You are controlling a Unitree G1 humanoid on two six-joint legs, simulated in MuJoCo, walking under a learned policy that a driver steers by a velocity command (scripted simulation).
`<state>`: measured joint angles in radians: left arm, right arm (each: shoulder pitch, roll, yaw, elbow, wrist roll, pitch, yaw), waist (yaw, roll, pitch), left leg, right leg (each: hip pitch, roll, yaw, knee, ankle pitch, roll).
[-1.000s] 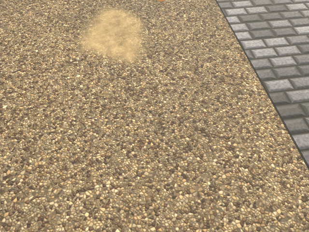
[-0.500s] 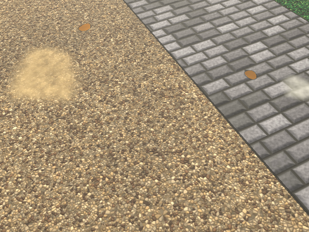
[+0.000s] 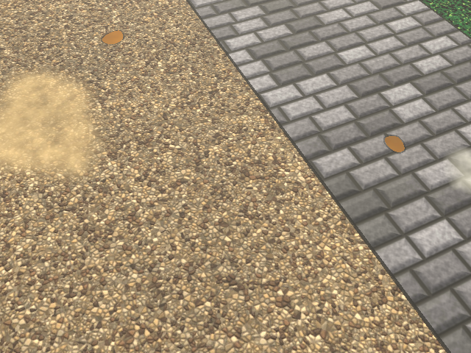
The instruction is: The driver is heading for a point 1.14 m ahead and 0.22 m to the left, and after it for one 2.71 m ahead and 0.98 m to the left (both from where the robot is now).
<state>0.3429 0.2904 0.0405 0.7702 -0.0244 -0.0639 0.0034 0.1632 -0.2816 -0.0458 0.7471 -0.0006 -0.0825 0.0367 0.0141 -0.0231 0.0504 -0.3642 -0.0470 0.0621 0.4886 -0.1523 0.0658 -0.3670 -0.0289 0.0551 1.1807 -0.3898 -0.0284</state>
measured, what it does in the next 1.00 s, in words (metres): walks ahead: right foot, then left foot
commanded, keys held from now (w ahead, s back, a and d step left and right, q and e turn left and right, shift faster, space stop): w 0.62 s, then w+q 0.38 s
